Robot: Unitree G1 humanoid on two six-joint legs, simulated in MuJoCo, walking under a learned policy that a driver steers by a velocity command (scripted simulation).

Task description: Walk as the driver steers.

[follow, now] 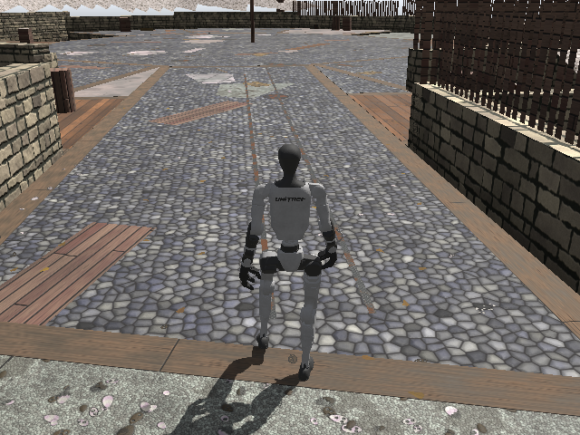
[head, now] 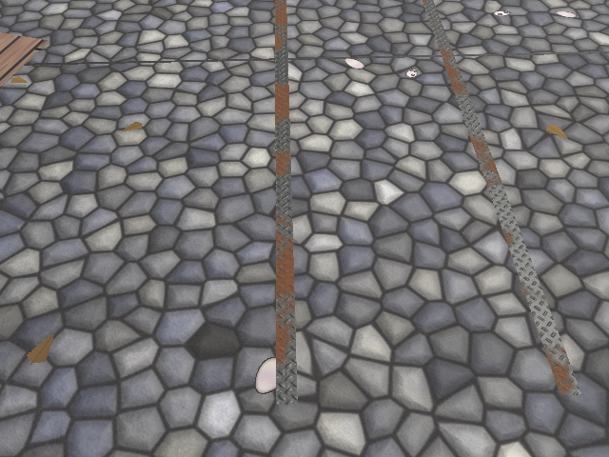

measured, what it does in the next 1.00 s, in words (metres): goes down, turning left: left foot 0.10 m lower, then right foot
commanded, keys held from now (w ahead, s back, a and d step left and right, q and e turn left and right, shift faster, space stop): w+q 0.14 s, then q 0.80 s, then no key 0.06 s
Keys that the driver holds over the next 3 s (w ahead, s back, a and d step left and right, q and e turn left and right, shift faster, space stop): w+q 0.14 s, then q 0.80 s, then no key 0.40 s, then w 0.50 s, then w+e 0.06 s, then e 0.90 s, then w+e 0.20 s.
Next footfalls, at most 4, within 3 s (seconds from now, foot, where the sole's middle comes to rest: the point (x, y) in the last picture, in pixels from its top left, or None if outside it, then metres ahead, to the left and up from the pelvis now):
0.36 left None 0.39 0.21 -0.89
0.86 right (316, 452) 0.57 0.04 -0.89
1.26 left None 0.39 0.22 -0.89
1.68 right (295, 417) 0.65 0.10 -0.89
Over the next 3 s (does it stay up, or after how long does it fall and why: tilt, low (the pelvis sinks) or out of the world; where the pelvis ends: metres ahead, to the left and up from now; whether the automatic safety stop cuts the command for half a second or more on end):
stays up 0.80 0.28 -0.11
